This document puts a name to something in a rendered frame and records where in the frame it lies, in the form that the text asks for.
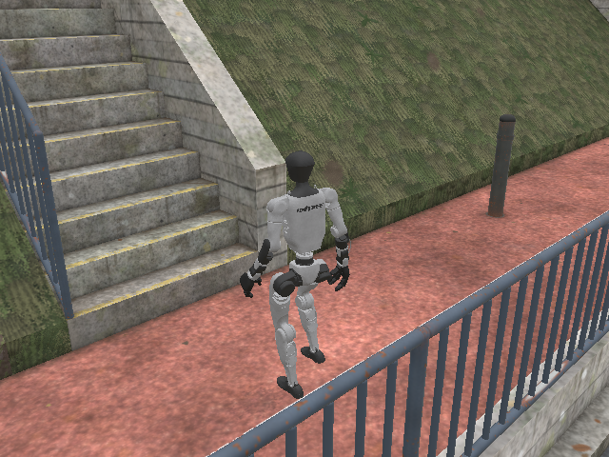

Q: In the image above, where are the stairs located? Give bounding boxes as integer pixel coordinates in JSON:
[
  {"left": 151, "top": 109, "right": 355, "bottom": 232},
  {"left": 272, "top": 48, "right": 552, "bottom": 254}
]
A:
[{"left": 0, "top": 0, "right": 259, "bottom": 351}]

